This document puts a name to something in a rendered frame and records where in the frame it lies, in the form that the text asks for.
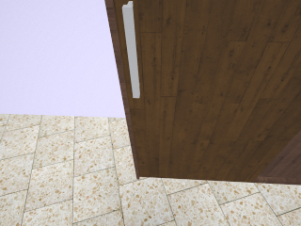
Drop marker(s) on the handle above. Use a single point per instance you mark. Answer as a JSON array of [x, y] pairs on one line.
[[129, 28]]

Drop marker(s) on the wardrobe door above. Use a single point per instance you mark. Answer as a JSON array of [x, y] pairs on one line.
[[287, 164], [219, 83]]

